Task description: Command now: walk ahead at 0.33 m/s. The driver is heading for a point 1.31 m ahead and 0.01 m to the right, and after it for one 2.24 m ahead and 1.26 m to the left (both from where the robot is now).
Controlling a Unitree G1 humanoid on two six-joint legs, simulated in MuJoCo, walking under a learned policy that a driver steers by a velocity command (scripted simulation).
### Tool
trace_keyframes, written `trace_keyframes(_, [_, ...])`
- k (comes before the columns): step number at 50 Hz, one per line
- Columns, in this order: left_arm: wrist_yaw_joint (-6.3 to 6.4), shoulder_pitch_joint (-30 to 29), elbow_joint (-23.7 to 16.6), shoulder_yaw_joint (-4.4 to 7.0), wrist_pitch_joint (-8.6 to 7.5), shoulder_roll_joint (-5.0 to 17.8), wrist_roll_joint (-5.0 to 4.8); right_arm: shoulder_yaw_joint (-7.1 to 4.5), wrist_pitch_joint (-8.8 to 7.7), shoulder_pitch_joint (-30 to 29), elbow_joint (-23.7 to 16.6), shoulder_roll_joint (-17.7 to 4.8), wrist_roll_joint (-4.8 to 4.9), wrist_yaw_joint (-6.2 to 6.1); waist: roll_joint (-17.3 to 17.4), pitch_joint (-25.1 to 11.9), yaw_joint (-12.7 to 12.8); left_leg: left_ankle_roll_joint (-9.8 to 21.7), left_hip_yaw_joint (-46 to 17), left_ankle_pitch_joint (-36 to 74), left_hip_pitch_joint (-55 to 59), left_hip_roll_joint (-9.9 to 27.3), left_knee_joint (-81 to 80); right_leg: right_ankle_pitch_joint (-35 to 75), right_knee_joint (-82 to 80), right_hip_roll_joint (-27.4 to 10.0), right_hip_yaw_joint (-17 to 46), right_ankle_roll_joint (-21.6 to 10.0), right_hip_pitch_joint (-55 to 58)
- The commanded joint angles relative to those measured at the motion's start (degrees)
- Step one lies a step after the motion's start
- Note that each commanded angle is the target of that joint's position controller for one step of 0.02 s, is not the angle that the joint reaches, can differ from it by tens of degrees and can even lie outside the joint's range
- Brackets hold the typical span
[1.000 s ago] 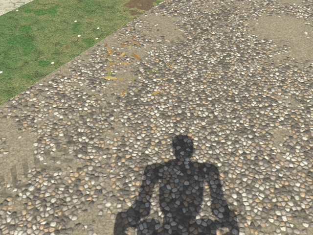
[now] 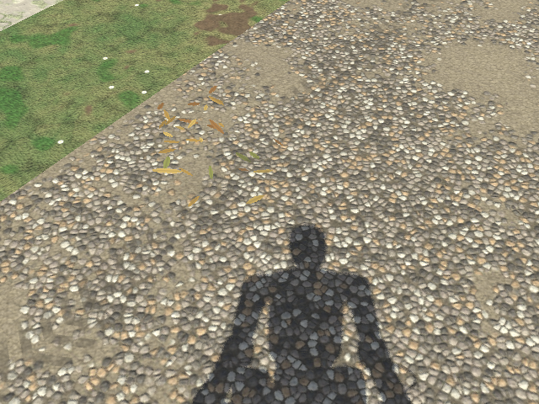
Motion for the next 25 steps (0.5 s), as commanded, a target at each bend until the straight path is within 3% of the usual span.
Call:
trace_keyframes(1, [-0.38, 3.0, -1.3, 0.76, -0.44, 1.8, 0.13, -0.72, -1.39, 0.7, -1.4, -5.1, -0.05, -0.39, 4.5, 0.9, 1.8, 7.3, -17.4, -12.3, -2.5, 14.7, -20.3, 4.3, -4.5, -2.3, 0.5, 1.4, -2.7])
trace_keyframes(5, [-0.43, -2.9, -3.9, 0.88, 0.09, 2.3, -0.22, -1.21, -1.41, 3.5, -0.4, -7.4, 0.05, -0.42, 6.9, 1.8, 0.4, 7.6, -15.1, -16.7, -4.0, 15.0, -21.5, 6.4, -15.3, -2.0, -1.9, 2.6, -1.4])
trace_keyframes(8, [-0.58, -4.7, -4.9, 1.16, -0.14, 2.9, -0.34, -1.64, -1.35, 4.3, -0.2, -8.7, 0.13, -0.11, 6.5, 1.9, -0.2, 7.7, -15.4, -19.7, -4.4, 16.1, -20.6, 6.9, -20.5, -1.6, -3.2, 2.9, 0.6])
trace_keyframes(10, [-0.47, -3.0, -4.6, 1.35, -0.6, 2.7, -0.5, -1.91, -1.25, 3.4, -0.3, -9.3, 0.4, 0.05, 5.4, 2.2, 1.0, 7.3, -14.9, -22.4, -6.6, 16.1, -18.4, 8.6, -25.8, -0.9, -4.6, 2.5, 5.5])
trace_keyframes(12, [-0.11, 4.0, -2.1, 1.77, -1.31, 2.8, -0.51, -1.92, -1.19, 1.6, -0.8, -8.4, 0.42, 0.03, 3.0, 2.3, 3.9, 6.0, -13.1, -26.0, -12.6, 13.7, -11.9, 7.1, -31.5, 0.5, -4.7, 1.8, 15.4])
trace_keyframes(13, [0.46, 10.4, -0.1, 2.36, -1.98, 4.6, -0.38, -1.29, -1.43, -0.3, -1.8, -5.9, 0.03, 0.09, -1.9, 1.8, 6.2, 4.3, -9.7, -24.7, -17.8, 10.4, -2.7, 0.6, -37.6, -3.6, 1.9, 0.8, 22.0])
trace_keyframes(14, [1.13, 16.8, 1.0, 3.64, -2.59, 10.4, -0.07, 0.19, -1.95, -2.1, -4.4, -0.2, 0.85, 0.82, -16.3, 0.1, 7.8, 0.8, -0.1, -19.5, -27.8, 2.5, 17.4, -18.5, -50.5, -18.0, 25.6, -3.2, 28.3])
trace_keyframes(15, [1.11, 16.5, 1.0, 3.87, -2.38, 11.2, -0.31, -0.57, -1.98, -4.1, -5.4, -3.6, -1.0, 1.01, -12.7, 4.1, 6.7, 1.6, -2.1, -17.1, -33.5, 1.9, 27.8, -25.9, -55.3, -23.5, 36.5, -6.0, 23.8])
trace_keyframes(16, [1.01, 11.4, -0.4, 3.31, -2.31, 9.3, -0.49, -1.08, -2.1, -4.0, -5.4, -5.3, -1.58, 1.69, -7.0, 5.4, 3.2, 2.1, -5.6, -11.4, -32.3, 5.0, 31.8, -22.4, -54.2, -22.0, 33.5, -6.2, 19.2])
trace_keyframes(18, [0.6, 6.2, -2.2, 2.69, -3.29, 6.8, -1.14, -1.0, -2.37, -2.5, -4.0, -4.4, -1.0, 2.57, -3.5, 3.5, -0.1, 0.9, -6.0, -3.6, -28.1, 7.0, 31.8, -8.0, -54.5, -16.9, 23.3, -3.8, 17.0])
trace_keyframes(21, [0.91, 9.5, -0.5, 1.89, -4.5, 4.3, -1.21, -0.89, -1.61, -4.1, -3.5, -3.3, -1.29, 2.84, -2.7, 1.6, 0.0, -1.2, -3.6, 2.5, -27.4, 7.5, 32.4, 12.5, -53.0, -12.8, 13.2, -2.7, 19.3])
trace_keyframes(25, [1.1, 15.4, 1.8, 1.28, -4.7, 3.7, -1.15, -0.51, -0.68, -12.0, -6.0, -2.5, -1.12, 2.65, -3.1, 2.4, 1.6, -3.0, -1.4, 5.8, -31.4, 7.5, 29.7, 28.8, -51.4, -11.9, 8.6, -3.6, 21.4])
Keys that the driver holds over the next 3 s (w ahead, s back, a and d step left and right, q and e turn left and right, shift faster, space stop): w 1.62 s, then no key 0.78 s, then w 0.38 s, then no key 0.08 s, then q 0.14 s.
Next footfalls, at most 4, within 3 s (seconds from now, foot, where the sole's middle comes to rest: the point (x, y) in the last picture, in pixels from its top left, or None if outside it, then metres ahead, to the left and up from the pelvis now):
0.26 right None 0.15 -0.13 -0.77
0.76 left None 0.48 0.03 -0.77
1.34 right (321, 299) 0.79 -0.12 -0.77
1.84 left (262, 227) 1.05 0.05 -0.77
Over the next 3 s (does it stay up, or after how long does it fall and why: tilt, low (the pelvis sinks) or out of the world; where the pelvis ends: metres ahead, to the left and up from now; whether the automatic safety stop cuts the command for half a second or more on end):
stays up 1.10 0.00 0.01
